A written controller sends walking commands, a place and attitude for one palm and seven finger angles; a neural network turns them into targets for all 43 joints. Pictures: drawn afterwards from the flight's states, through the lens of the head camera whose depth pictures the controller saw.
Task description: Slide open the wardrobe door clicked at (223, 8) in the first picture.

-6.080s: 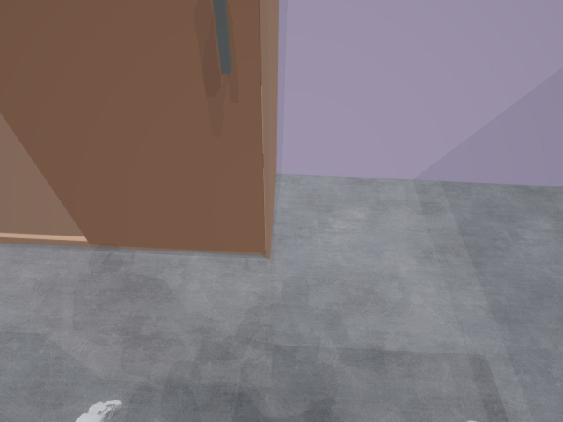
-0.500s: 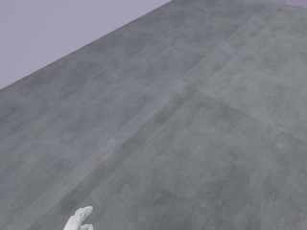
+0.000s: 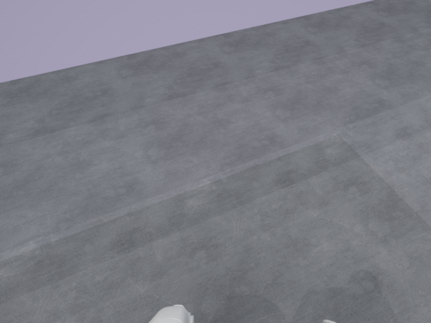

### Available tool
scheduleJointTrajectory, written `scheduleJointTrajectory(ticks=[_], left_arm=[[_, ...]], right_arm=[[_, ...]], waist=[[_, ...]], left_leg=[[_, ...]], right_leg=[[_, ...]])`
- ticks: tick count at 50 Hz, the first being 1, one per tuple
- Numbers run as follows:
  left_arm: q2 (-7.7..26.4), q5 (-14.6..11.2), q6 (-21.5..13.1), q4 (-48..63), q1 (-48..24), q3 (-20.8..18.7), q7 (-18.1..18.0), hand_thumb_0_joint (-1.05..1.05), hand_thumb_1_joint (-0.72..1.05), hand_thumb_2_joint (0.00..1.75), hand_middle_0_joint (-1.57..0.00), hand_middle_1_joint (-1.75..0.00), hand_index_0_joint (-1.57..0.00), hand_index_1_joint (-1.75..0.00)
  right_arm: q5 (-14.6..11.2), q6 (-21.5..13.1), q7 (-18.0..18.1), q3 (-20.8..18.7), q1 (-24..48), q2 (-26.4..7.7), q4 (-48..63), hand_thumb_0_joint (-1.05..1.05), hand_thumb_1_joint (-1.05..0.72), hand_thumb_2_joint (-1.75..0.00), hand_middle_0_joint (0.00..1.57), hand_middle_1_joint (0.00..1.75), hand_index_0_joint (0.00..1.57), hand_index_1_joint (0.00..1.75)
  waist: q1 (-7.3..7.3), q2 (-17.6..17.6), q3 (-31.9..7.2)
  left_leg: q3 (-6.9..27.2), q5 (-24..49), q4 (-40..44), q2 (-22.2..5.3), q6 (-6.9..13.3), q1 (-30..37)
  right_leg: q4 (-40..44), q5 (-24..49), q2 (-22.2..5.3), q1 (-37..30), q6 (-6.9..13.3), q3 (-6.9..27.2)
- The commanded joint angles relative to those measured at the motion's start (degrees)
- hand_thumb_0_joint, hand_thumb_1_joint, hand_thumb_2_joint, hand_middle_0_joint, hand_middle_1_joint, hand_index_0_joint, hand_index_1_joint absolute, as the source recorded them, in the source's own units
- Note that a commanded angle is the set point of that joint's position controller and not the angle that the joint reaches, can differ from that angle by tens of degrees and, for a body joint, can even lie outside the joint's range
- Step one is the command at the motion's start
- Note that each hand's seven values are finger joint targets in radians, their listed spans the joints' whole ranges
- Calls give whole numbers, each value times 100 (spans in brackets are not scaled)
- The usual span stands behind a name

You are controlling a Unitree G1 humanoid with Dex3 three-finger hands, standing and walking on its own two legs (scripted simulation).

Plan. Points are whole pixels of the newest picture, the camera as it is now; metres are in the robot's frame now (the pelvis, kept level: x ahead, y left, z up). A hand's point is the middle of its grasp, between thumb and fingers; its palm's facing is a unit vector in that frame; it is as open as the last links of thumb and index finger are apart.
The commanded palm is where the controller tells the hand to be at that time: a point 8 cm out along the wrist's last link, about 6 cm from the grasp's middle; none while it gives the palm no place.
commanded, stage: turn to face it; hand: right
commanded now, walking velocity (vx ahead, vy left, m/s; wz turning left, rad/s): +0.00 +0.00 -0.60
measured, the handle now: out of the picture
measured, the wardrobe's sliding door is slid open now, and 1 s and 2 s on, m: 0.00 0.00 0.00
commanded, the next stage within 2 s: none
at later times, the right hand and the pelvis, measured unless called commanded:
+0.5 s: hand out of the picture +0.07 -0.24 -0.19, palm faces +0.26 +0.95 -0.19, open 7.4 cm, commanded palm none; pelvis +0.02 -0.03 -0.01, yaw -13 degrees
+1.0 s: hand out of the picture +0.00 -0.22 -0.15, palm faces +0.49 +0.83 -0.25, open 7.4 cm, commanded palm none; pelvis +0.00 +0.01 +0.01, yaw -30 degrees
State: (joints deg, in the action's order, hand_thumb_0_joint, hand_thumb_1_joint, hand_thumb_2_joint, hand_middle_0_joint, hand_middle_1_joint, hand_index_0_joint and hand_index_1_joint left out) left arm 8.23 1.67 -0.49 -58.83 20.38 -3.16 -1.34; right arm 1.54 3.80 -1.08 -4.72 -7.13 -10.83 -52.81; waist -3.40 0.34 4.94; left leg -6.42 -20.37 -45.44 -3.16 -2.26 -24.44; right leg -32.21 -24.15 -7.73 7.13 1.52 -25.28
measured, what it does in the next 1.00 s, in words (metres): steps on the spot, turning right: left foot, then right foot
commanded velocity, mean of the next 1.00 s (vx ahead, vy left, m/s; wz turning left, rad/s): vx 0.00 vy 0.00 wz -0.60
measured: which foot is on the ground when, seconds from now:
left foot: up 0.00-0.02, down 0.04-0.42, up 0.44-1.00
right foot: down 0.00-0.04, up 0.06-0.40, down 0.42-1.00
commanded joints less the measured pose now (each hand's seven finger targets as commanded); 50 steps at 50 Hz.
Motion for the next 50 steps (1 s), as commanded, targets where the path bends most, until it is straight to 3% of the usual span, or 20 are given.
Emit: scheduleJointTrajectory(ticks=[1, 2, 3, 4, 5, 8, 15, 18, 19, 20, 21, 22, 23, 24, 27, 29, 36, 40, 46, 50], left_arm=[[873, -115, -87, 127, 546, -138, 42, 0, 90, 90, -20, -30, -20, -30], [441, -166, -84, 335, 246, -3, 53, 0, 90, 90, -20, -30, -20, -30], [422, -199, 23, 405, 18, 25, -5, 0, 90, 90, -20, -30, -20, -30], [302, -178, 63, 308, 75, 42, -14, 0, 90, 90, -20, -30, -20, -30], [189, -147, 134, 272, 125, 74, 2, 0, 90, 90, -20, -30, -20, -30], [286, -113, 274, 95, 93, 18, 21, 0, 90, 90, -20, -30, -20, -30], [315, -76, 278, 336, -254, -82, 143, 0, 90, 90, -20, -30, -20, -30], [390, -57, 225, 491, -242, -139, 183, 0, 90, 90, -20, -30, -20, -30], [494, -45, 201, 498, -97, -156, 191, 0, 90, 90, -20, -30, -20, -30], [686, -31, 167, 464, 153, -210, 202, 0, 90, 90, -20, -30, -20, -30], [1225, 4, 107, 519, 443, -332, 194, 0, 90, 90, -20, -30, -20, -30], [1644, 21, 101, 510, 669, -406, 137, 0, 90, 90, -20, -30, -20, -30], [1620, 22, 103, 445, 580, -401, 76, 0, 90, 90, -20, -30, -20, -30], [1494, 14, 81, 534, 289, -378, 29, 0, 90, 90, -20, -30, -20, -30], [1252, -11, 15, 806, -365, -248, 6, 0, 90, 90, -20, -30, -20, -30], [1312, -44, -3, 851, -431, -255, 9, 0, 90, 90, -20, -30, -20, -30], [1415, -66, 64, 842, -326, -321, 67, 0, 90, 90, -20, -30, -20, -30], [1471, -42, 127, 871, -387, -364, 104, 0, 90, 90, -20, -30, -20, -30], [1581, -9, 210, 958, -516, -438, 134, 0, 90, 90, -20, -30, -20, -30], [1547, -1, 296, 1122, -930, -483, 173, 0, 90, 90, -20, -30, -20, -30]], right_arm=[[83, -486, 184, -32, -1050, -561, 54, 0, -90, -90, 20, 30, 20, 30], [64, -586, 281, -114, -1685, -1074, -195, 0, -90, -90, 20, 30, 20, 30], [-79, -593, 305, -24, -1635, -1111, -313, 0, -90, -90, 20, 30, 20, 30], [-71, -591, 340, 61, -1050, -924, -213, 0, -90, -90, 20, 30, 20, 30], [-49, -601, 350, 47, -745, -829, -114, 0, -90, -90, 20, 30, 20, 30], [-45, -527, 367, 123, -169, -634, -45, 0, -90, -90, 20, 30, 20, 30], [-1, -434, 354, -44, -220, -803, -23, 0, -90, -90, 20, 30, 20, 30], [4, -390, 348, -122, -168, -808, 88, 0, -90, -90, 20, 30, 20, 30], [-20, -370, 342, -127, -122, -807, 118, 0, -90, -90, 20, 30, 20, 30], [-64, -331, 324, -117, -159, -729, 153, 0, -90, -90, 20, 30, 20, 30], [-101, -286, 301, -99, -235, -405, 316, 0, -90, -90, 20, 30, 20, 30], [-93, -255, 295, -20, 66, -252, 581, 0, -90, -90, 20, 30, 20, 30], [-37, -203, 302, -31, 202, -391, 561, 0, -90, -90, 20, 30, 20, 30], [-24, -186, 293, -68, 247, -360, 488, 0, -90, -90, 20, 30, 20, 30], [-20, -228, 187, -126, 22, -495, 297, 0, -90, -90, 20, 30, 20, 30], [-35, -203, 191, -133, -235, -571, 208, 0, -90, -90, 20, 30, 20, 30], [-41, -163, 239, -136, -206, -759, 268, 0, -90, -90, 20, 30, 20, 30], [-49, -162, 251, -125, -117, -778, 368, 0, -90, -90, 20, 30, 20, 30], [-85, -192, 267, -67, -223, -709, 483, 0, -90, -90, 20, 30, 20, 30], [-142, -217, 299, -125, -1132, -755, 313, 0, -90, -90, 20, 30, 20, 30]], waist=[[568, 6, -1324], [845, -1314, -1876], [751, -1059, -2023], [534, -593, -1566], [480, -1032, -1351], [248, -743, -428], [327, -923, -252], [273, -1034, -494], [177, -787, -645], [49, -132, -818], [-69, 1598, -907], [-241, 2205, -843], [-194, 1481, -898], [-94, 1473, -770], [166, 729, -783], [221, 550, -972], [151, 619, -850], [102, 777, -657], [103, 876, -800], [465, 905, -919]], left_leg=[[417, 2416, 2035, -292, 426, 2323], [2178, 5579, 1797, -1887, 1132, 3595], [1829, 6424, 1756, -2194, 1658, 3230], [1260, 5465, 1947, -1990, 1657, 2677], [1280, 4720, 2142, -1842, 1495, 2234], [603, 3792, 2475, -1636, 1153, 1248], [28, 2738, 2357, -1681, 1025, 1186], [-184, 2469, 1853, -1698, 819, 1315], [-314, 2205, 1490, -1623, 668, 1279], [-430, 1642, 843, -1445, 446, 936], [-619, -227, -433, -723, 2, -134], [-202, -2022, -1695, -209, -207, -837], [391, -1625, -2302, -308, -96, -876], [573, -1116, -2495, -379, -91, -1126], [686, -11, -2626, -333, -190, -1093], [712, 221, -2499, -285, -253, -965], [819, 260, -1856, -237, -398, -933], [798, 12, -1289, -139, -360, -724], [767, -438, -136, 159, -176, 0], [482, 36, 1676, 429, 39, 1749]], right_leg=[[-1273, 4576, -1049, 441, -69, 937], [-2559, 112, -114, 1959, -433, 852], [-2928, -1419, 53, 1840, -422, 1849], [-2879, -1177, -32, 1783, -383, 2173], [-2928, -1009, -23, 1833, -412, 2225], [-2898, -521, 69, 1770, -479, 2293], [-1935, -106, 202, 1766, -545, 1902], [-1013, 457, 257, 1443, -511, 1739], [-465, 904, 294, 1094, -477, 1750], [181, 1673, 242, 503, -392, 1948], [891, 3154, -881, -9, 105, 3773], [1326, 4466, -1805, -11, 812, 4987], [1359, 3720, -1770, 94, 923, 4817], [1448, 3179, -1447, 225, 755, 4625], [1400, 2814, -794, 227, 342, 3943], [1452, 2702, -641, 60, 340, 3770], [1699, 1735, -523, -7, 499, 4243], [1836, 860, -437, 353, 638, 4662], [1733, 635, -328, 684, 779, 5250], [1680, 511, 214, 1656, 265, 5016]])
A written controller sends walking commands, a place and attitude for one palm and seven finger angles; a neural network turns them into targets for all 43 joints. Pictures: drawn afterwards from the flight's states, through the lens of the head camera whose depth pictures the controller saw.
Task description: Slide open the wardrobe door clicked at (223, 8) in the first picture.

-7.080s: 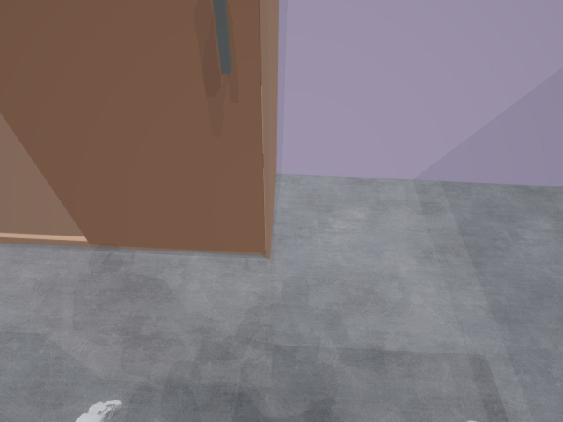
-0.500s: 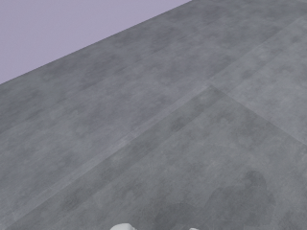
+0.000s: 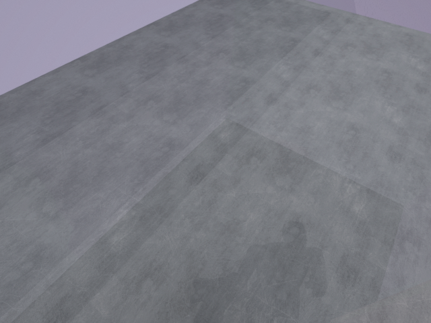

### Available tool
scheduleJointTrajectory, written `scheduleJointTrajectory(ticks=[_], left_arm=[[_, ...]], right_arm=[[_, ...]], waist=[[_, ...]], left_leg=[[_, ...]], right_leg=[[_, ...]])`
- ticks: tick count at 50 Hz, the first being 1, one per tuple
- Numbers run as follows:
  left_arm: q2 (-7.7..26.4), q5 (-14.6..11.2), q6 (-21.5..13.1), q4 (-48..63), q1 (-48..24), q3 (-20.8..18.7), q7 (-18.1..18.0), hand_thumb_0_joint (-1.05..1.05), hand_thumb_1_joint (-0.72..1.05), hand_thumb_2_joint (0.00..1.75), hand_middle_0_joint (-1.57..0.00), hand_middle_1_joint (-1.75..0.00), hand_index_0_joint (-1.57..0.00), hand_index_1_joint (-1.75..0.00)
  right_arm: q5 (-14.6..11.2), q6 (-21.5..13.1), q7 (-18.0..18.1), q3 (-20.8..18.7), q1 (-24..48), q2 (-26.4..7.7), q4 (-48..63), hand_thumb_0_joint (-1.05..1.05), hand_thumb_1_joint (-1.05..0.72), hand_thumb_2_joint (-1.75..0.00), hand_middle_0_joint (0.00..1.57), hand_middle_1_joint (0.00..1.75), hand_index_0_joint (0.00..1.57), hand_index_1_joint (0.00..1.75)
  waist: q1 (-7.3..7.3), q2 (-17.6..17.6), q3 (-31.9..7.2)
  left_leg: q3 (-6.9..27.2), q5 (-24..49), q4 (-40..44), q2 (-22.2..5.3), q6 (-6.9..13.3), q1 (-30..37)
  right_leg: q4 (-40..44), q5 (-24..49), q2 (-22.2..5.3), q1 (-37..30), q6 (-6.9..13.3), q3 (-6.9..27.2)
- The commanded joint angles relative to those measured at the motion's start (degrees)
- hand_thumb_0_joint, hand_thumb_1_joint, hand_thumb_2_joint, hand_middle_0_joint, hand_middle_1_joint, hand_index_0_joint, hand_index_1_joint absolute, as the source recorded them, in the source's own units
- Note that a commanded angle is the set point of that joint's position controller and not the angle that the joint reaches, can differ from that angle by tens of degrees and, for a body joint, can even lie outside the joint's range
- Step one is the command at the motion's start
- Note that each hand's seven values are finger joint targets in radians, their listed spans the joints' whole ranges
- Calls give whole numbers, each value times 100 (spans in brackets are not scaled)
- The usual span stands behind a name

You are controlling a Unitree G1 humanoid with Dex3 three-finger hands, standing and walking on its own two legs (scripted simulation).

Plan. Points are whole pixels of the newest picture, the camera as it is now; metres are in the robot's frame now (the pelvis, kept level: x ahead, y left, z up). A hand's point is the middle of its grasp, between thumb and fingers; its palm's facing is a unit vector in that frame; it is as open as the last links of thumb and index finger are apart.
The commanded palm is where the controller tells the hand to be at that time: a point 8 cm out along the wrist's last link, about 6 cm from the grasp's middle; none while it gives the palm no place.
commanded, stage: turn to face it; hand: right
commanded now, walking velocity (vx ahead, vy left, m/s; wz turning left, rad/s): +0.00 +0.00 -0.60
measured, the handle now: out of the picture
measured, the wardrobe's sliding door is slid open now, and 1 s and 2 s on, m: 0.00 0.00 0.00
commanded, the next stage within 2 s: none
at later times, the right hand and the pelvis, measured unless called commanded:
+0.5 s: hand out of the picture -0.07 -0.18 -0.17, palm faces +0.38 +0.89 -0.24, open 7.4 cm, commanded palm none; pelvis -0.03 +0.02 +0.00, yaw -21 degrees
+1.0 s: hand out of the picture -0.03 -0.23 -0.14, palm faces +0.58 +0.76 -0.29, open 7.4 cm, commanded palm none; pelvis -0.02 +0.02 -0.01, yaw -38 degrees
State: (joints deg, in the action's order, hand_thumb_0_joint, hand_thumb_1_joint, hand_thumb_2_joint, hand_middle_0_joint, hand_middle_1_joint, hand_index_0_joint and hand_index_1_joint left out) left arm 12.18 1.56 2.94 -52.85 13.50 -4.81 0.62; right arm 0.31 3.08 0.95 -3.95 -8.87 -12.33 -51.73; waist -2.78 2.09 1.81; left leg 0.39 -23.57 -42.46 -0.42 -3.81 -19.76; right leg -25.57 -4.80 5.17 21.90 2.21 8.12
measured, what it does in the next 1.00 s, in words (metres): steps on the spot, turning right: left foot, then right foot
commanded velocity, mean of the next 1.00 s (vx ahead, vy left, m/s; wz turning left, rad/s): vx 0.00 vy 0.00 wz -0.60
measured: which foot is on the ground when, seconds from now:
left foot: up 0.00-0.04, down 0.06-0.54, up 0.56-0.98, down 1.00-1.00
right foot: down 0.00-0.04, up 0.06-0.52, down 0.54-0.98, up 1.00-1.00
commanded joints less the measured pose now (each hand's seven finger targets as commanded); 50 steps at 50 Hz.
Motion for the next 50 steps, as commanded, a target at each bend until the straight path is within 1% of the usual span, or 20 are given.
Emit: scheduleJointTrajectory(ticks=[1, 2, 3, 4, 5, 8, 15, 21, 24, 25, 26, 27, 28, 32, 34, 42, 47, 48, 49, 50], left_arm=[[1005, -32, -23, 549, -322, -309, -6, 0, 90, 90, -20, -30, -20, -30], [563, -84, 0, 627, -147, -264, 0, 0, 90, 90, -20, -30, -20, -30], [649, -11, -27, 696, -206, -297, -24, 0, 90, 90, -20, -30, -20, -30], [876, 37, 6, 665, -188, -317, 19, 0, 90, 90, -20, -30, -20, -30], [789, 54, 81, 498, 2, -316, 53, 0, 90, 90, -20, -30, -20, -30], [691, 29, 83, 289, 248, -249, 116, 0, 90, 90, -20, -30, -20, -30], [617, -11, 77, 458, -611, -115, 101, 0, 90, 90, -20, -30, -20, -30], [527, -77, -3, 496, -866, -3, 116, 0, 90, 90, -20, -30, -20, -30], [583, -82, -95, 453, -502, 4, 90, 0, 90, 90, -20, -30, -20, -30], [732, -65, -136, 398, -257, -31, 86, 0, 90, 90, -20, -30, -20, -30], [1147, -49, -189, 332, 106, -141, 77, 0, 90, 90, -20, -30, -20, -30], [1770, -44, -228, 296, 464, -306, 25, 0, 90, 90, -20, -30, -20, -30], [1870, -82, -177, 131, 784, -304, -12, 0, 90, 90, -20, -30, -20, -30], [1253, -30, -219, 419, -307, -126, -124, 0, 90, 90, -20, -30, -20, -30], [1227, -33, -237, 461, -392, -108, -118, 0, 90, 90, -20, -30, -20, -30], [1297, 6, -171, 469, -134, -186, -71, 0, 90, 90, -20, -30, -20, -30], [1281, -17, -124, 588, -405, -218, -60, 0, 90, 90, -20, -30, -20, -30], [1098, -60, -132, 614, -386, -204, -44, 0, 90, 90, -20, -30, -20, -30], [672, -119, -144, 668, -201, -141, -8, 0, 90, 90, -20, -30, -20, -30], [701, -75, -127, 798, -288, -160, -24, 0, 90, 90, -20, -30, -20, -30]], right_arm=[[4, -189, 120, -246, -1227, -815, 159, 0, -90, -90, 20, 30, 20, 30], [127, -247, 171, -358, -1225, -1321, 267, 0, -90, -90, 20, 30, 20, 30], [119, -213, 187, -292, -580, -1500, 494, 0, -90, -90, 20, 30, 20, 30], [77, -213, 202, -206, 72, -1282, 701, 0, -90, -90, 20, 30, 20, 30], [49, -299, 180, -200, 418, -1037, 739, 0, -90, -90, 20, 30, 20, 30], [44, -401, 130, -49, 289, -648, 635, 0, -90, -90, 20, 30, 20, 30], [99, -400, 112, -93, -932, -916, 217, 0, -90, -90, 20, 30, 20, 30], [152, -337, 93, -171, -903, -1139, 169, 0, -90, -90, 20, 30, 20, 30], [130, -294, 79, -231, -736, -1227, 177, 0, -90, -90, 20, 30, 20, 30], [79, -271, 64, -243, -710, -1193, 184, 0, -90, -90, 20, 30, 20, 30], [42, -254, 38, -203, -709, -1031, 253, 0, -90, -90, 20, 30, 20, 30], [7, -248, -5, -111, -521, -617, 534, 0, -90, -90, 20, 30, 20, 30], [67, -176, 34, -69, -149, -679, 655, 0, -90, -90, 20, 30, 20, 30], [57, -158, -18, -135, -92, -719, 443, 0, -90, -90, 20, 30, 20, 30], [57, -152, -34, -130, -222, -699, 388, 0, -90, -90, 20, 30, 20, 30], [34, -160, 12, -87, 229, -612, 692, 0, -90, -90, 20, 30, 20, 30], [-21, -273, 41, -96, -336, -644, 625, 0, -90, -90, 20, 30, 20, 30], [-4, -334, 66, -143, -588, -823, 579, 0, -90, -90, 20, 30, 20, 30], [98, -402, 120, -243, -737, -1362, 575, 0, -90, -90, 20, 30, 20, 30], [100, -377, 130, -262, -727, -1635, 634, 0, -90, -90, 20, 30, 20, 30]], waist=[[550, 371, -607], [554, -1243, -623], [431, -1849, -139], [135, -1149, 104], [-65, -1190, 182], [-104, -1003, 257], [486, -1243, -83], [578, -1593, -249], [391, -1523, -562], [236, -1165, -693], [27, -138, -1003], [-209, 1617, -1016], [-323, 1201, -1086], [90, 922, -427], [165, 656, -433], [37, 765, -389], [365, 639, -561], [487, 202, -693], [549, -1381, -871], [566, -2004, -748]], left_leg=[[39, 585, 2268, -155, 313, 2024], [1749, -767, 3282, -1754, 831, 2413], [2606, -1176, 3614, -2856, 1230, 1145], [1931, -827, 3558, -2669, 1171, 85], [1416, -384, 3453, -2148, 976, -120], [252, 1394, 2795, -1546, 821, 450], [-108, 3109, 2271, -1903, 1044, 1845], [-509, 3755, 1885, -2088, 1064, 1776], [-881, 3725, 1275, -2082, 849, 1740], [-1075, 3423, 724, -1959, 615, 1400], [-1214, 2416, -339, -1633, 300, 476], [-1173, -1190, -1547, -830, -163, -1377], [-544, -1550, -2189, -766, -111, -1499], [-131, -269, -2490, -758, -132, -1383], [-148, -46, -2272, -634, -168, -1208], [-85, -160, -923, -345, -170, -748], [-226, 720, 1196, -70, -66, 856], [-17, 1264, 2022, -357, -22, 1670], [1306, 1332, 2626, -1808, 388, 2564], [2262, 2036, 2687, -2890, 1045, 2014]], right_leg=[[523, -1714, -787, 804, -84, 1367], [-1269, -2321, -111, 1809, -458, 325], [-2851, -2531, 98, 1978, -567, -315], [-3633, -2230, -235, 1440, -450, -112], [-4058, -1850, -324, 1265, -475, -209], [-4482, -1272, -533, 1324, -628, -583], [-3506, -1729, -750, 1418, -796, -901], [-1984, -2027, -743, 485, -662, -1356], [-753, -1429, -657, -270, -533, -1536], [-6, -671, -655, -949, -470, -1470], [363, 541, -1176, -2064, -237, -718], [312, 3151, -2731, -2882, 513, 1280], [178, 3783, -3019, -2698, 985, 1211], [299, 2360, -2005, -1624, 675, 409], [342, 2265, -1822, -1557, 616, 305], [400, 1375, -1742, -1304, 773, 1071], [-173, 1342, -1376, -500, 502, 1304], [-560, 599, -1090, 28, 228, 1140], [-1733, -1360, -370, 1071, -251, 218], [-2983, -3013, -45, 1390, -482, -361]])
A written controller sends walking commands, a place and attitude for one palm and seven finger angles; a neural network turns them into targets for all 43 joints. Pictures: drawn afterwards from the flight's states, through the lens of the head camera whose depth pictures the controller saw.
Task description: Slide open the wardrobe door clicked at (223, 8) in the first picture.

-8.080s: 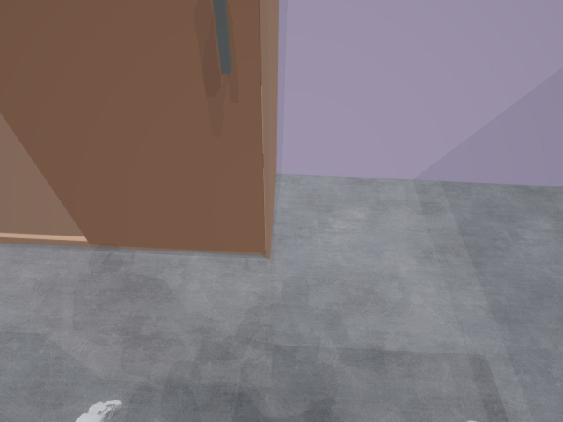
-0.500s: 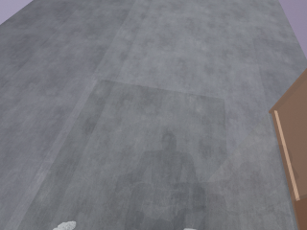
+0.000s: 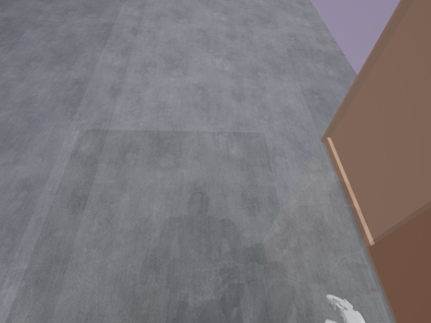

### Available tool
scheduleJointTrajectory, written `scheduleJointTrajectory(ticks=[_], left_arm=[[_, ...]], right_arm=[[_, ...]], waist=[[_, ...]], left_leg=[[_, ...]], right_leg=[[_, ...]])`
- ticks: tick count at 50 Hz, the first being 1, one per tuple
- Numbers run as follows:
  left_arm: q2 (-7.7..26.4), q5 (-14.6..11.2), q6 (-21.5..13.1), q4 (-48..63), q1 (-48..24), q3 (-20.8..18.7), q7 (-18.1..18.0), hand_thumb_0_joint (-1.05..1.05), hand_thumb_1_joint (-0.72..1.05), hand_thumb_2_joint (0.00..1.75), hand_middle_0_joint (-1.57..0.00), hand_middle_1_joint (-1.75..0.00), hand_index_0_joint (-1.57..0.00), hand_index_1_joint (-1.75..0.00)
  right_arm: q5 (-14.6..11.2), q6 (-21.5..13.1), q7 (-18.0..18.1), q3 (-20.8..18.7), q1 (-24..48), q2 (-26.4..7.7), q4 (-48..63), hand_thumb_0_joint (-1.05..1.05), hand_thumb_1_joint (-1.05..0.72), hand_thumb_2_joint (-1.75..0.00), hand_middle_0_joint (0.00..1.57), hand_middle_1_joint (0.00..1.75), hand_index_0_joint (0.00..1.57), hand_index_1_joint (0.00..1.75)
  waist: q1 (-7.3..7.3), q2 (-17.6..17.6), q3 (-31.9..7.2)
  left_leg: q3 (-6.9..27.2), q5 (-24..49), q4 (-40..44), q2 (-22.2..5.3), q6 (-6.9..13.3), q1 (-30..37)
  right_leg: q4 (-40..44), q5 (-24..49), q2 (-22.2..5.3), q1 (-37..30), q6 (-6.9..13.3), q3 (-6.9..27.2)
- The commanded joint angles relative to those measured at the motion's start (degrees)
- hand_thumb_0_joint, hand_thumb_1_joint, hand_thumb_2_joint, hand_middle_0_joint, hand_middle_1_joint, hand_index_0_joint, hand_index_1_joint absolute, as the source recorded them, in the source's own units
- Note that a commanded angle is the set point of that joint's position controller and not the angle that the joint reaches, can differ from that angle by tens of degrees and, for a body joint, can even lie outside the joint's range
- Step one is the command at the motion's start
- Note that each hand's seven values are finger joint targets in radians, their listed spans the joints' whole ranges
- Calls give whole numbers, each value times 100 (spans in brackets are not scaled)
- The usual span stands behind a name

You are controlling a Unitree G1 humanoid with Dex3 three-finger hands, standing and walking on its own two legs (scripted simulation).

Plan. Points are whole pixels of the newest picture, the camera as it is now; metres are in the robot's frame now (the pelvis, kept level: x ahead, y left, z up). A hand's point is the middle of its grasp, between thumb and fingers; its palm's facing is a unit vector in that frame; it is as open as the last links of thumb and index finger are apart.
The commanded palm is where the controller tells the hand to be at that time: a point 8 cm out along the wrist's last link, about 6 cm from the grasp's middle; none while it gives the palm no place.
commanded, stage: turn to face it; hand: right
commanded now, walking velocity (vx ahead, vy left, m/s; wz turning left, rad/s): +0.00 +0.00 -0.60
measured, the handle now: out of the picture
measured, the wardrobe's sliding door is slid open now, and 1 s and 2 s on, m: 0.00 0.00 0.00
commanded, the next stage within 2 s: none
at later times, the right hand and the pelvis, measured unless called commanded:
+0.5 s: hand out of the picture -0.06 -0.25 -0.18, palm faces +0.36 +0.90 -0.24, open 7.4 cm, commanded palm none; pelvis -0.02 -0.04 +0.00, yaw -19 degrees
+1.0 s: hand out of the picture -0.01 -0.28 -0.13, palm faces +0.55 +0.79 -0.26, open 7.4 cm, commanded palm none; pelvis -0.02 -0.03 +0.01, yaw -36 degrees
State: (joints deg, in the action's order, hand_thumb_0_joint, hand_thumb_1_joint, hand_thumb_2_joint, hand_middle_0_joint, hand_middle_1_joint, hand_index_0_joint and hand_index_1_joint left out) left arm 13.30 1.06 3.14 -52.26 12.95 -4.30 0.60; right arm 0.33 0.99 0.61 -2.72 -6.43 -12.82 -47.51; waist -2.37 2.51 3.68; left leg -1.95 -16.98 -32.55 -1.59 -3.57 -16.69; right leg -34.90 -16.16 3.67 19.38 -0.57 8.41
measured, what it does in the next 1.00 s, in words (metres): steps on the spot, turning right: right foot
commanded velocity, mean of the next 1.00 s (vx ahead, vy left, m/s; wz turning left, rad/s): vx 0.00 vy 0.00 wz -0.60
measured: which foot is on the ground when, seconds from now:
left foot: down 0.00-0.44, up 0.46-1.00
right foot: up 0.00-0.42, down 0.44-1.00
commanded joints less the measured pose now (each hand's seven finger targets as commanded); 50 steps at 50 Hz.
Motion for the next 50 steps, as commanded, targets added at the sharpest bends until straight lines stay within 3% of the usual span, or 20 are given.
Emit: scheduleJointTrajectory(ticks=[1, 3, 5, 8, 11, 16, 18, 20, 21, 22, 23, 25, 26, 27, 29, 33, 38, 45, 48, 50], left_arm=[[794, 8, -96, 697, -252, -273, -13, 0, 90, 90, -20, -30, -20, -30], [720, 40, 11, 421, -134, -278, 54, 0, 90, 90, -20, -30, -20, -30], [645, 53, 47, 280, 50, -250, 114, 0, 90, 90, -20, -30, -20, -30], [566, 32, 72, 246, -21, -207, 136, 0, 90, 90, -20, -30, -20, -30], [542, 12, 84, 327, -383, -181, 143, 0, 90, 90, -20, -30, -20, -30], [405, -36, -33, 424, -685, -60, 138, 0, 90, 90, -20, -30, -20, -30], [399, -45, -78, 420, -557, -41, 119, 0, 90, 90, -20, -30, -20, -30], [574, -23, -138, 346, -159, -78, 105, 0, 90, 90, -20, -30, -20, -30], [920, -15, -198, 269, 243, -169, 112, 0, 90, 90, -20, -30, -20, -30], [1611, 17, -250, 254, 575, -340, 65, 0, 90, 90, -20, -30, -20, -30], [1775, -24, -202, 77, 932, -362, 12, 0, 90, 90, -20, -30, -20, -30], [1391, -2, -227, 116, 499, -263, -112, 0, 90, 90, -20, -30, -20, -30], [1225, -2, -246, 234, 211, -198, -136, 0, 90, 90, -20, -30, -20, -30], [1125, 2, -263, 296, 3, -148, -138, 0, 90, 90, -20, -30, -20, -30], [1088, -9, -295, 339, -63, -126, -136, 0, 90, 90, -20, -30, -20, -30], [1053, -21, -304, 320, 103, -131, -131, 0, 90, 90, -20, -30, -20, -30], [1049, 5, -267, 304, 234, -177, -112, 0, 90, 90, -20, -30, -20, -30], [1064, 47, -216, 228, 492, -247, -119, 0, 90, 90, -20, -30, -20, -30], [1078, 60, -175, 253, 407, -267, -116, 0, 90, 90, -20, -30, -20, -30], [1068, 53, -149, 286, 277, -283, -103, 0, 90, 90, -20, -30, -20, -30]], right_arm=[[78, -131, 182, -343, -777, -1435, 283, 0, -90, -90, 20, 30, 20, 30], [65, -152, 168, -271, -203, -1037, 357, 0, -90, -90, 20, 30, 20, 30], [57, -174, 136, -170, -68, -781, 371, 0, -90, -90, 20, 30, 20, 30], [79, -190, 154, -178, -353, -811, 258, 0, -90, -90, 20, 30, 20, 30], [107, -162, 151, -216, -670, -914, 95, 0, -90, -90, 20, 30, 20, 30], [152, -119, 133, -305, -927, -1134, -78, 0, -90, -90, 20, 30, 20, 30], [150, -86, 120, -344, -944, -1228, -106, 0, -90, -90, 20, 30, 20, 30], [94, -46, 93, -356, -840, -1199, -116, 0, -90, -90, 20, 30, 20, 30], [49, -18, 82, -332, -804, -1044, -60, 0, -90, -90, 20, 30, 20, 30], [4, 0, 32, -240, -734, -618, 185, 0, -90, -90, 20, 30, 20, 30], [63, 59, 69, -174, -345, -626, 323, 0, -90, -90, 20, 30, 20, 30], [68, 113, 94, -222, -179, -661, 171, 0, -90, -90, 20, 30, 20, 30], [56, 77, 52, -236, -203, -704, 93, 0, -90, -90, 20, 30, 20, 30], [58, 61, 26, -246, -295, -702, 3, 0, -90, -90, 20, 30, 20, 30], [64, 64, 12, -251, -479, -707, -99, 0, -90, -90, 20, 30, 20, 30], [70, 92, 42, -261, -406, -723, -86, 0, -90, -90, 20, 30, 20, 30], [64, 99, 78, -261, -62, -749, 68, 0, -90, -90, 20, 30, 20, 30], [16, 53, 108, -206, 371, -615, 316, 0, -90, -90, 20, 30, 20, 30], [-18, 31, 130, -182, 201, -562, 327, 0, -90, -90, 20, 30, 20, 30], [-44, 7, 145, -178, -51, -569, 278, 0, -90, -90, 20, 30, 20, 30]], waist=[[430, -1293, -721], [171, -1340, -298], [57, -1291, -197], [146, -1331, -257], [332, -1323, -212], [509, -1491, -487], [467, -1543, -619], [215, -1196, -828], [-26, -306, -1078], [-220, 1682, -1094], [-374, 1372, -1217], [-212, 1319, -897], [-104, 944, -826], [21, 773, -740], [124, 471, -793], [119, 328, -654], [40, 462, -466], [-98, 507, -611], [-21, 544, -778], [81, 601, -858]], left_leg=[[2059, 1268, 1663, -2773, 1257, 1053], [1330, 722, 1702, -2057, 1037, 542], [474, 1143, 1545, -1626, 872, 540], [77, 1446, 1491, -1627, 880, 855], [-43, 1510, 1486, -1780, 961, 1025], [-361, 2669, 925, -2008, 1056, 1379], [-502, 2904, 615, -2030, 962, 1320], [-822, 2489, -53, -1901, 623, 952], [-945, 1633, -1068, -1656, 345, 193], [-1023, -1710, -2385, -761, -177, -1643], [-335, -2268, -3096, -616, -138, -1802], [31, -1520, -3582, -704, -106, -1963], [100, -1102, -3697, -682, -140, -1953], [121, -823, -3700, -644, -160, -1824], [127, -511, -3654, -553, -209, -1707], [241, -203, -3466, -477, -292, -1642], [378, -249, -3049, -424, -314, -1641], [445, -757, -2005, -134, -197, -1300], [444, -828, -1372, 51, -109, -767], [376, -618, -614, 189, -43, -126]], right_leg=[[-2864, -1702, -181, 1445, -160, -196], [-3521, -1044, -381, 1417, -208, -337], [-3702, -497, -462, 1404, -306, -542], [-3368, -363, -541, 1394, -406, -728], [-2723, -569, -598, 1287, -440, -919], [-1082, -899, -591, 673, -357, -1343], [-529, -735, -513, 284, -279, -1494], [570, 242, -475, -580, -181, -1498], [1193, 1190, -859, -1559, -29, -879], [1339, 3581, -2468, -2385, 686, 1285], [1261, 4411, -2839, -2247, 1164, 1415], [1246, 4049, -2280, -1945, 1008, 898], [1216, 3880, -2077, -1806, 956, 679], [1254, 3806, -1869, -1662, 881, 464], [1305, 3790, -1664, -1688, 785, 319], [1535, 3183, -1553, -1526, 725, 582], [1725, 2097, -1539, -1293, 872, 1201], [1521, 2159, -1488, -1293, 1108, 1980], [1403, 2357, -1398, -1135, 1095, 2175], [1271, 2451, -1206, -808, 972, 2155]])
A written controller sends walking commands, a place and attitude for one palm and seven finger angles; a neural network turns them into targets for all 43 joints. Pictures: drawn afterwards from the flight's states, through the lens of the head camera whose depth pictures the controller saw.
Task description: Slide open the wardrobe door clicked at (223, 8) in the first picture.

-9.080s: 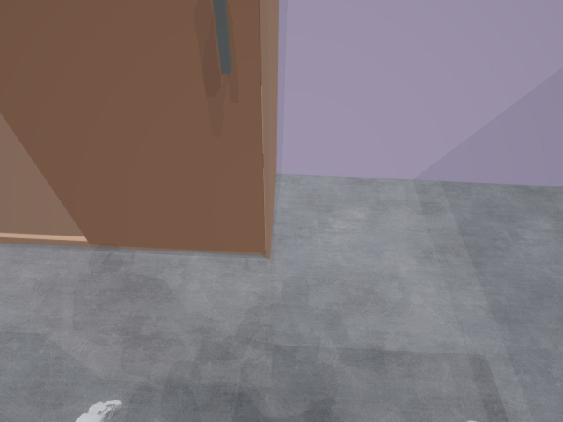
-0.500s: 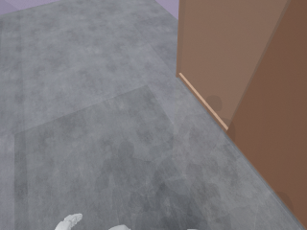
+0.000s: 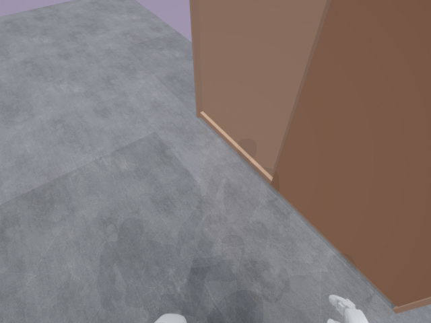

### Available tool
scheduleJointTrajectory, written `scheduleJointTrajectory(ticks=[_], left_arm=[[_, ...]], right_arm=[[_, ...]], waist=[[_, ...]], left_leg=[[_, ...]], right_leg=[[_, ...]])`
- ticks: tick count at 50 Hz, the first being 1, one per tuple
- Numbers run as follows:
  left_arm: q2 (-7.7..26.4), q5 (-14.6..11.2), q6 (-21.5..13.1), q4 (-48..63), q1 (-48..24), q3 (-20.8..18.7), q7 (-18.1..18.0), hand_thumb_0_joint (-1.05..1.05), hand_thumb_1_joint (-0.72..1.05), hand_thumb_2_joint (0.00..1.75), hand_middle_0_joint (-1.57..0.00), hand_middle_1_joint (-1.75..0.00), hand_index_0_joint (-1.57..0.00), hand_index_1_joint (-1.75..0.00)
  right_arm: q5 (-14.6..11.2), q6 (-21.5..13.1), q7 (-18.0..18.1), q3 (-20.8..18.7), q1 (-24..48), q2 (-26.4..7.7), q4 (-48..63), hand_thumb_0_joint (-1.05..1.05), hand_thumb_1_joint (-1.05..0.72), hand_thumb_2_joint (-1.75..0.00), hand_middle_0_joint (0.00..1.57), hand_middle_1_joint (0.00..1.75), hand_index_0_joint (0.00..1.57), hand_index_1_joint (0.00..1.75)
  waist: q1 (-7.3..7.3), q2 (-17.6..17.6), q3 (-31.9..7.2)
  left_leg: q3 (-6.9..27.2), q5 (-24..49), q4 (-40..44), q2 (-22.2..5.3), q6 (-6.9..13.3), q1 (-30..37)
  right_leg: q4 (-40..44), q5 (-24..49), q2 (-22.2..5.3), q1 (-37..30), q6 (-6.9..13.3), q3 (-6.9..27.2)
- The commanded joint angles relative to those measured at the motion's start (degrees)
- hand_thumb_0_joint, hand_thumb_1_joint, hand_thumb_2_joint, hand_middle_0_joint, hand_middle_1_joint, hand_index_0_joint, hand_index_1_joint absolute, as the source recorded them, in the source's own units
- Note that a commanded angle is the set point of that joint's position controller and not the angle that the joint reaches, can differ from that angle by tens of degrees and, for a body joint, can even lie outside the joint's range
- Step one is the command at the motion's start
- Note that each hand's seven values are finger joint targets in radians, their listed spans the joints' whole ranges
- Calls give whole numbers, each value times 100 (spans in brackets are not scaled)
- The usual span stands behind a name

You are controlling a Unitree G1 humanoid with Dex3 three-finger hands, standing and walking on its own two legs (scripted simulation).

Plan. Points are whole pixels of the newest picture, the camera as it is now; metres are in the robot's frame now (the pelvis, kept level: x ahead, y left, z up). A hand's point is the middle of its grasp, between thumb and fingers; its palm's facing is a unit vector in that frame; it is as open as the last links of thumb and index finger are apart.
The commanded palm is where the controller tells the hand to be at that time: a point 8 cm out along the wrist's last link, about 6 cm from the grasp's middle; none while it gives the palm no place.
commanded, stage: turn to face it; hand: right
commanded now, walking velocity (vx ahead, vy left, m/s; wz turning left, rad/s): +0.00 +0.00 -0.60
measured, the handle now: out of the picture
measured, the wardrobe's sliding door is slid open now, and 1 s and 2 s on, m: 0.00 0.00 0.00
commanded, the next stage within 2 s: take the last steps up to it in 1.28 s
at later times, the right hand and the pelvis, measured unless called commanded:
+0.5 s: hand out of the picture -0.06 -0.19 -0.17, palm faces +0.34 +0.90 -0.26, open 7.4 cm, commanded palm none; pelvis -0.03 +0.02 -0.01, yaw -20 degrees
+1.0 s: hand out of the picture -0.06 -0.25 -0.15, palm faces +0.56 +0.79 -0.25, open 7.4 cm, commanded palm none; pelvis -0.05 +0.00 +0.00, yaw -35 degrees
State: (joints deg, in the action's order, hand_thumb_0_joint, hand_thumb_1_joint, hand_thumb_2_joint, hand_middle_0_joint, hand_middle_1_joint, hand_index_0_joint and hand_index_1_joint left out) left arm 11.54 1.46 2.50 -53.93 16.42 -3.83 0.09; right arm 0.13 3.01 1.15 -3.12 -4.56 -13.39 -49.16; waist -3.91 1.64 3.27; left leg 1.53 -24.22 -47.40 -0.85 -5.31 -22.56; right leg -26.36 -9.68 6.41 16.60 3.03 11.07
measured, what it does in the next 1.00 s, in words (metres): steps on the spot, turning right: left foot, then right foot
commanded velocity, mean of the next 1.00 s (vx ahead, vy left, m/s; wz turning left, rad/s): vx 0.00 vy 0.00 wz -0.56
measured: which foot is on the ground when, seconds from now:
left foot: up 0.00-0.08, down 0.10-0.56, up 0.58-1.00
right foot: down 0.00-0.08, up 0.10-0.52, down 0.54-1.00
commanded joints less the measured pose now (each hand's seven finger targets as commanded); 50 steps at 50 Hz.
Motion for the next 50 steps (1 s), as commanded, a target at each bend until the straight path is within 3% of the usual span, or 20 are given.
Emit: scheduleJointTrajectory(ticks=[1, 3, 4, 5, 6, 7, 9, 11, 16, 22, 24, 26, 27, 28, 29, 30, 33, 35, 45, 50], left_arm=[[1219, -4, -83, 469, -159, -340, -38, 0, 90, 90, -20, -30, -20, -30], [1021, -74, -73, 500, -205, -324, 2, 0, 90, 90, -20, -30, -20, -30], [673, -126, -71, 560, -80, -284, 23, 0, 90, 90, -20, -30, -20, -30], [757, -57, -71, 672, -123, -308, -4, 0, 90, 90, -20, -30, -20, -30], [941, -8, -29, 648, -191, -367, 13, 0, 90, 90, -20, -30, -20, -30], [874, 22, 37, 518, -65, -356, 45, 0, 90, 90, -20, -30, -20, -30], [835, 20, 106, 339, 6, -339, 114, 0, 90, 90, -20, -30, -20, -30], [740, -7, 131, 336, 11, -323, 159, 0, 90, 90, -20, -30, -20, -30], [742, -14, 154, 491, -645, -260, 173, 0, 90, 90, -20, -30, -20, -30], [614, -86, 24, 609, -1056, -112, 166, 0, 90, 90, -20, -30, -20, -30], [650, -96, -26, 574, -821, -98, 142, 0, 90, 90, -20, -30, -20, -30], [890, -82, -99, 476, -381, -157, 145, 0, 90, 90, -20, -30, -20, -30], [1479, -44, -174, 441, -82, -282, 117, 0, 90, 90, -20, -30, -20, -30], [2010, -66, -169, 385, 234, -419, 73, 0, 90, 90, -20, -30, -20, -30], [1951, -64, -125, 259, 412, -384, 49, 0, 90, 90, -20, -30, -20, -30], [1719, -44, -156, 246, 274, -336, -22, 0, 90, 90, -20, -30, -20, -30], [1371, -32, -179, 493, -481, -190, -79, 0, 90, 90, -20, -30, -20, -30], [1321, -49, -201, 538, -489, -173, -69, 0, 90, 90, -20, -30, -20, -30], [1265, -11, -168, 489, -71, -246, -61, 0, 90, 90, -20, -30, -20, -30], [1241, 24, -120, 472, -62, -254, -74, 0, 90, 90, -20, -30, -20, -30]], right_arm=[[-27, -225, 97, -149, -386, -560, 421, 0, -90, -90, 20, 30, 20, 30], [-19, -291, 131, -216, -807, -796, 319, 0, -90, -90, 20, 30, 20, 30], [61, -329, 172, -303, -880, -1238, 333, 0, -90, -90, 20, 30, 20, 30], [102, -301, 173, -303, -759, -1414, 415, 0, -90, -90, 20, 30, 20, 30], [81, -268, 183, -258, -519, -1306, 501, 0, -90, -90, 20, 30, 20, 30], [64, -318, 184, -252, -202, -1012, 537, 0, -90, -90, 20, 30, 20, 30], [50, -342, 128, -146, -2, -783, 504, 0, -90, -90, 20, 30, 20, 30], [74, -370, 112, -126, -154, -718, 430, 0, -90, -90, 20, 30, 20, 30], [123, -351, 98, -177, -837, -869, 204, 0, -90, -90, 20, 30, 20, 30], [179, -298, 63, -290, -1165, -1194, 72, 0, -90, -90, 20, 30, 20, 30], [165, -272, 57, -309, -1121, -1260, 54, 0, -90, -90, 20, 30, 20, 30], [92, -227, 38, -306, -1001, -1177, 72, 0, -90, -90, 20, 30, 20, 30], [45, -194, 13, -264, -1077, -899, 212, 0, -90, -90, 20, 30, 20, 30], [51, -172, -6, -123, -805, -521, 442, 0, -90, -90, 20, 30, 20, 30], [89, -116, 26, -127, -575, -711, 468, 0, -90, -90, 20, 30, 20, 30], [110, -67, 65, -133, -375, -669, 365, 0, -90, -90, 20, 30, 20, 30], [72, -125, -21, -185, -499, -724, 183, 0, -90, -90, 20, 30, 20, 30], [74, -129, -42, -185, -616, -710, 109, 0, -90, -90, 20, 30, 20, 30], [44, -134, 32, -147, -56, -641, 345, 0, -90, -90, 20, 30, 20, 30], [5, -171, 52, -94, -21, -471, 410, 0, -90, -90, 20, 30, 20, 30]], waist=[[314, 651, -832], [509, 192, -1008], [548, -1143, -1014], [533, -1619, -806], [424, -915, -504], [226, -993, -375], [100, -932, -53], [99, -1020, 38], [474, -1310, 81], [674, -1530, -367], [552, -1601, -618], [257, -1003, -878], [82, 434, -1202], [-93, 1727, -1156], [-153, 1132, -1202], [-146, 1421, -1002], [209, 851, -591], [268, 670, -627], [127, 616, -504], [150, 737, -557]], left_leg=[[-22, 387, 1395, 152, 153, 821], [218, 1232, 2761, -252, 280, 2240], [1586, 672, 3303, -1684, 735, 3020], [2410, 997, 3412, -2740, 1341, 2335], [1995, 1045, 3399, -2741, 1536, 1479], [1549, 1089, 3382, -2303, 1427, 1305], [689, 1584, 3147, -1739, 1222, 1012], [164, 1898, 3055, -1582, 1085, 993], [-37, 2009, 3009, -1748, 1159, 1363], [-419, 3587, 2302, -1944, 1231, 1861], [-623, 3890, 1916, -1940, 1076, 1944], [-1001, 3258, 997, -1793, 647, 1362], [-1246, 1575, -193, -1251, 252, 119], [-990, -1531, -1190, -648, -58, -1209], [-497, -1399, -1682, -734, 62, -1111], [-314, -1057, -1838, -776, 48, -1198], [-247, -145, -2092, -657, -20, -1100], [-243, 171, -2035, -564, -61, -989], [-24, 97, -1083, -401, -128, -898], [-68, -145, 62, -127, 24, -128]], right_leg=[[302, 1798, -1357, -341, 498, 1808], [-107, 568, -959, 596, 40, 1423], [-1198, -1266, -375, 1778, -348, 457], [-2480, -2295, 40, 2052, -571, -397], [-3329, -2149, -231, 1723, -529, -287], [-3714, -1850, -408, 1719, -542, -305], [-4288, -1287, -583, 1624, -641, -613], [-4379, -1047, -633, 1621, -707, -776], [-3616, -1236, -794, 1570, -816, -1056], [-1782, -1633, -709, 771, -719, -1567], [-1088, -1295, -638, 352, -650, -1702], [253, 9, -738, -831, -537, -1545], [548, 1425, -1775, -1919, -121, -195], [455, 4040, -2987, -2269, 539, 1241], [237, 4139, -3093, -2118, 876, 871], [345, 3978, -2688, -1821, 691, 706], [351, 3368, -2065, -1348, 509, 206], [441, 3061, -1853, -1285, 418, 117], [654, 2015, -1906, -1208, 720, 1120], [503, 2081, -1783, -819, 750, 1490]])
